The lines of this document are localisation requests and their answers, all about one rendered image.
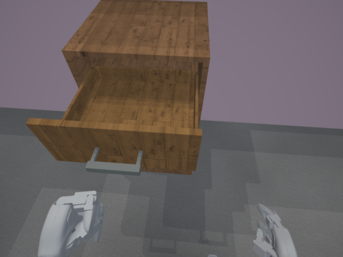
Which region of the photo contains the drawer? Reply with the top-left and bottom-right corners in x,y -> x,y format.
26,66 -> 202,171

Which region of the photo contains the handle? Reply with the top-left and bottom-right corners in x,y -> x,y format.
85,147 -> 143,176

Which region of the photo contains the cabinet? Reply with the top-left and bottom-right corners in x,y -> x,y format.
62,0 -> 210,175

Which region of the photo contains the left robot hand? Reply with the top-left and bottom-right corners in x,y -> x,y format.
38,191 -> 105,257

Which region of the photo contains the right robot hand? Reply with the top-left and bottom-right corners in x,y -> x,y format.
253,203 -> 297,257

